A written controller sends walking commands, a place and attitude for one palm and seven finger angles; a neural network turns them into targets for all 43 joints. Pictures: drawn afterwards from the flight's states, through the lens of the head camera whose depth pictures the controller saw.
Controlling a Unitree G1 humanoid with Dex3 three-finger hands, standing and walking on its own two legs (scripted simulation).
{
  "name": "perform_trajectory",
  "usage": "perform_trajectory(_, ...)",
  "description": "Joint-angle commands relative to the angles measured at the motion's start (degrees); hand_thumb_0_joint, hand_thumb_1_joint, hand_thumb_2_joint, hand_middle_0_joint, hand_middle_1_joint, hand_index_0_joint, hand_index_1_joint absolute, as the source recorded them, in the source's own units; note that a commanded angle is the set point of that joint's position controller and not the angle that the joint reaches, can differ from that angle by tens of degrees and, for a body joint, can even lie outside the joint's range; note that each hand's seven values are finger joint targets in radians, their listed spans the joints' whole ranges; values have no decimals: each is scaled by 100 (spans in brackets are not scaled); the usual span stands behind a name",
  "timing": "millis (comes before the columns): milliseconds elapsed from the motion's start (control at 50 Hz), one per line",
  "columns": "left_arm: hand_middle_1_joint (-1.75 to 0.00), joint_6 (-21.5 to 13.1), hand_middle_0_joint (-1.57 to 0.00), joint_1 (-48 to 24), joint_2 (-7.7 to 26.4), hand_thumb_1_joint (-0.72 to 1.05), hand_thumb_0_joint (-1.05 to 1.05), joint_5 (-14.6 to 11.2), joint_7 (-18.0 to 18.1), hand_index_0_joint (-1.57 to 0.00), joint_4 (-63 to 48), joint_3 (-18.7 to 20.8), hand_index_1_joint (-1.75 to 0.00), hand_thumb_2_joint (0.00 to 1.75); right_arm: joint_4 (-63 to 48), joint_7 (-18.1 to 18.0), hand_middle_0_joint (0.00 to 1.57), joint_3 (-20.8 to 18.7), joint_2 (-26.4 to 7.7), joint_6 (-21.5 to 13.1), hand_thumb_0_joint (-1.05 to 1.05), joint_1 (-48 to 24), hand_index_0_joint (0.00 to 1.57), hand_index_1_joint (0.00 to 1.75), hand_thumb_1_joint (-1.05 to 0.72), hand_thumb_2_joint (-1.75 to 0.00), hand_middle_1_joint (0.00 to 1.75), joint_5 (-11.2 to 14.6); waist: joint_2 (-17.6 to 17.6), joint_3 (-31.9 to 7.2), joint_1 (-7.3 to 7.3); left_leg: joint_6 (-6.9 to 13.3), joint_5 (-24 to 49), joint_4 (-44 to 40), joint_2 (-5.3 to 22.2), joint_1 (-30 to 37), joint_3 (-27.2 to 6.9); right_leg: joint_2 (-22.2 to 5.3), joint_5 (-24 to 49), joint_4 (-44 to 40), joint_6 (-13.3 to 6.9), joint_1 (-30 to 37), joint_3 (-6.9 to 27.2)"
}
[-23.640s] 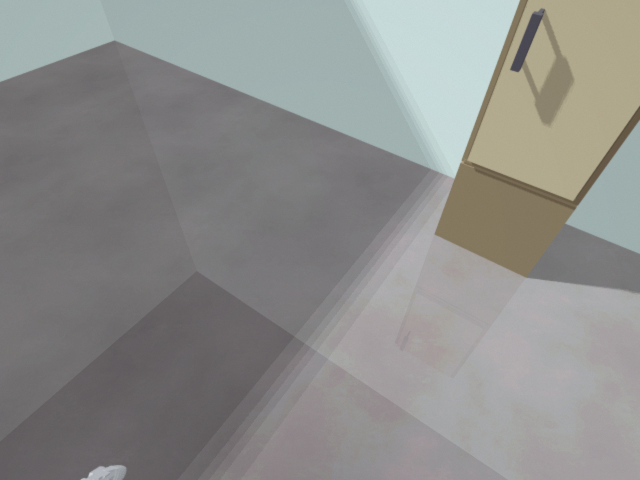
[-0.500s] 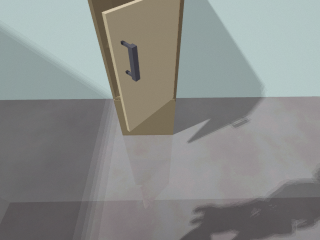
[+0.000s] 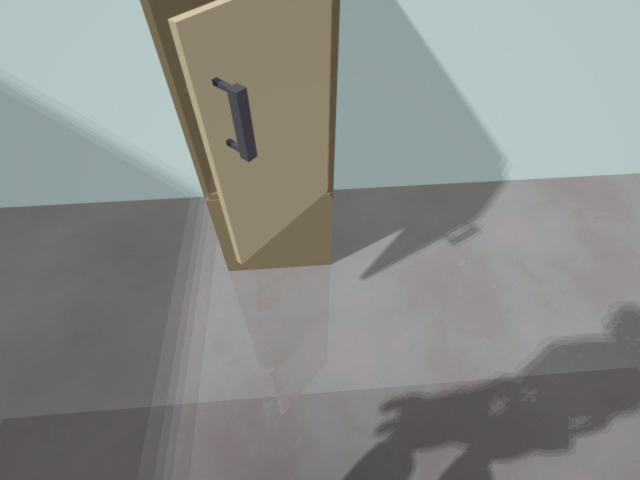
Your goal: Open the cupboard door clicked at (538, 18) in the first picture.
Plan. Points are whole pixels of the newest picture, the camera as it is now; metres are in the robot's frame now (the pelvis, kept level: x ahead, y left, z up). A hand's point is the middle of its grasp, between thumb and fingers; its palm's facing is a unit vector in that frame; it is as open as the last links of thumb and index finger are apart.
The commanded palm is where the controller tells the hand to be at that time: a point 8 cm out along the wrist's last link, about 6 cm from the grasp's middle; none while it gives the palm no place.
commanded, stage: walk to a spot facing it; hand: left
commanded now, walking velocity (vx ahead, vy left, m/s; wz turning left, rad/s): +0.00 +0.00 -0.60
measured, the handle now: (234, 120) +0.66 +0.20 +0.07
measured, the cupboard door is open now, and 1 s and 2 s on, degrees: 46 46 46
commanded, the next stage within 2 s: none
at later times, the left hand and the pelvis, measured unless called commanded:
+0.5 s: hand out of the picture +0.05 +0.18 -0.17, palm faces -0.21 -0.94 -0.26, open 7.3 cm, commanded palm none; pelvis -0.01 -0.02 +0.00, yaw -17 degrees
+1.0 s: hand (245, 440) +0.20 +0.13 -0.18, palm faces -0.54 -0.79 -0.29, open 7.3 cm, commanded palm none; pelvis +0.00 -0.01 -0.02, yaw -34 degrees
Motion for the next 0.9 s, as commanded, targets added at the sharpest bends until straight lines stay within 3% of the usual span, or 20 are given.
perform_trajectory(0, -30, 71, -20, 152, 741, 90, 0, 4, 16, -20, -573, 238, -30, 90, -463, -114, 20, -281, -824, 7, 0, 402, 20, 30, -90, -90, 30, 7, 278, -440, -118, 230, 851, 87, 947, 638, -495, -601, 1796, 513, -67, -1009, 490)
perform_trajectory(80, -30, 161, -20, 275, 473, 90, 0, 13, -64, -20, -843, 283, -30, 90, -697, -113, 20, -383, -944, -29, 0, 406, 20, 30, -90, -90, 30, -36, 1129, -432, -11, 868, 770, -500, 1943, 271, -1092, -228, -855, 2352, 69, -1429, -160)
perform_trajectory(120, -30, 193, -20, 385, 345, 90, 0, 20, -109, -20, -939, 336, -30, 90, -830, -112, 20, -384, -886, -55, 0, 224, 20, 30, -90, -90, 30, -66, 1031, -361, 127, 912, 831, -382, 2106, -315, -898, -506, -1414, 2402, 47, -1024, -251)
perform_trajectory(160, -30, 121, -20, 1175, 499, 90, 0, 72, -113, -20, -772, 441, -30, 90, -1024, -120, 20, -392, -768, -5, 0, -253, 20, 30, -90, -90, 30, -5, -190, -418, 588, 298, 195, 1215, 1231, -1054, -120, -704, 475, 546, -27, -155, 243)
perform_trajectory(180, -30, 42, -20, 1218, 1143, 90, 0, 168, -11, -20, -799, 566, -30, 90, -1179, -97, 20, -339, -244, 30, 0, -149, 20, 30, -90, -90, 30, 72, -2210, -323, 480, -222, -1879, 2789, 31, -2066, 485, -2083, 1694, -700, -387, 68, 2463)
perform_trajectory(200, -30, 46, -20, 1245, 1248, 90, 0, 52, 16, -20, -826, 563, -30, 90, -1186, -57, 20, -349, -430, 102, 0, -126, 20, 30, -90, -90, 30, 79, -1588, -271, 531, -205, -2412, 3795, -69, -2018, -334, -2327, 1517, -895, -857, -329, 2773)
perform_trajectory(220, -30, 35, -20, 953, 986, 90, 0, 65, 78, -20, -884, 566, -30, 90, -1116, -73, 20, -375, -329, 103, 0, -233, 20, 30, -90, -90, 30, 69, -1080, -118, 302, -179, -1938, 4238, -8, -2326, -727, -1943, 1938, -634, -904, -279, 2633)
perform_trajectory(280, -30, -46, -20, 816, 587, 90, 0, 21, 167, -20, -959, 515, -30, 90, -1060, -106, 20, -322, -144, 55, 0, -70, 20, 30, -90, -90, 30, 73, -672, -746, 143, -314, -1356, 4216, 101, -2390, -795, -1589, 3716, 5, -959, 629, 1915)
perform_trajectory(520, -30, 46, -20, 661, 703, 90, 0, 67, 66, -20, -1058, 632, -30, 90, -1290, -155, 20, -317, 12, -41, 0, -47, 20, 30, -90, -90, 30, 163, -889, -703, 84, -233, -1096, 1605, -219, -1030, -673, -1173, 2948, 33, -814, -103, 2319)
perform_trajectory(560, -30, 68, -20, 346, 561, 90, 0, 23, 59, -20, -1155, 599, -30, 90, -1116, -203, 20, -335, -128, -115, 0, 533, 20, 30, -90, -90, 30, 160, -616, -869, -227, -169, -217, 145, -43, 360, -757, -824, 2345, 445, -400, -982, 2077)
perform_trajectory(600, -30, 59, -20, 395, 97, 90, 0, -63, -73, -20, -1429, 475, -30, 90, -1181, -250, 20, -474, -1050, -182, 0, 757, 20, 30, -90, -90, 30, -5, 1913, -848, -212, 892, 689, -902, 2460, 1250, -3044, 245, -1916, 2509, 314, -2744, 231)
perform_trajectory(620, -30, 26, -20, 264, 303, 90, 0, 28, -129, -20, -1566, 517, -30, 90, -1320, -266, 20, -456, -1115, -148, 0, 697, 20, 30, -90, -90, 30, -56, 1238, -598, -217, 1318, 800, -768, 2787, 327, -3078, -75, -2082, 3589, 427, -2608, -55)
perform_trajectory(640, -30, 38, -20, 97, 269, 90, 0, 94, -166, -20, -1584, 515, -30, 90, -1350, -237, 20, -438, -993, -196, 0, 637, 20, 30, -90, -90, 30, -126, 818, -500, -160, 1402, 1464, -619, 2575, 191, -2980, -151, -1901, 4162, 454, -2800, -92)
perform_trajectory(680, -30, 91, -20, 50, 203, 90, 0, 43, -215, -20, -1517, 518, -30, 90, -1402, -198, 20, -371, -716, -186, 0, 421, 20, 30, -90, -90, 30, -121, 1354, -439, -6, 946, 2596, -193, 1740, 99, -1487, -335, -1515, 4282, 500, -2647, -276)
perform_trajectory(720, -30, 123, -20, 88, 130, 90, 0, 26, -282, -20, -1576, 462, -30, 90, -1436, -207, 20, -382, -716, -167, 0, 324, 20, 30, -90, -90, 30, -146, 1607, -674, 25, 633, 2798, 173, 1412, 230, -698, -371, -1419, 3156, 450, -2069, -643)
perform_trajectory(800, -30, 75, -20, 484, 269, 90, 0, 8, -327, -20, -1461, 481, -30, 90, -1440, -133, 20, -450, -972, -93, 0, 358, 20, 30, -90, -90, 30, -59, 1006, -720, 177, 235, 1657, 919, 1316, -501, -332, -108, -28, 1131, 266, -422, -1093)
perform_trajectory(820, -30, 27, -20, 852, 587, 90, 0, 30, -288, -20, -1372, 550, -30, 90, -1532, -104, 20, -434, -820, -77, 0, 306, 20, 30, -90, -90, 30, -11, 224, -766, 361, -49, 767, 1831, 987, -1104, -100, -542, 985, 279, 73, 360, -448)
perform_trajectory(840, -30, -42, -20, 976, 1336, 90, 0, 95, -174, -20, -1348, 673, -30, 90, -1764, -45, 20, -321, -285, -70, 0, 315, 20, 30, -90, -90, 30, 72, -1897, -809, 386, -435, -1929, 3280, 103, -2377, 401, -2218, 2436, -438, -641, 871, 2101)
perform_trajectory(860, -30, -10, -20, 1225, 1600, 90, 0, 34, -98, -20, -1314, 680, -30, 90, -1819, -78, 20, -268, -453, -18, 0, 152, 20, 30, -90, -90, 30, 107, -1758, -937, 653, -325, -2787, 4097, 207, -2315, -429, -2692, 2170, -489, -1263, 430, 2479)
perform_trajectory(880, -30, 57, -20, 748, 1479, 90, 0, 61, -78, -20, -1431, 667, -30, 90, -1840, -48, 20, -278, -362, -48, 0, 96, 20, 30, -90, -90, 30, 125, -1353, -575, 392, -276, -2485, 4216, 290, -2309, -551, -2303, 1025, -428, -1329, -157, 2349)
